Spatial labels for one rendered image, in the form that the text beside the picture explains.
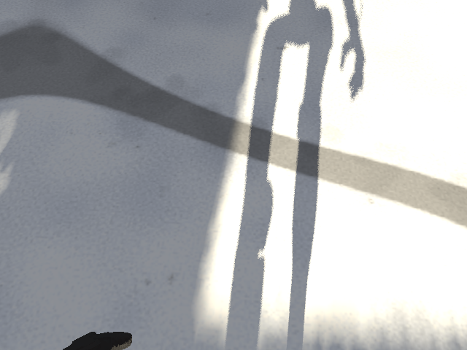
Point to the left robot hand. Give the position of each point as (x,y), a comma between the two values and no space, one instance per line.
(102,341)

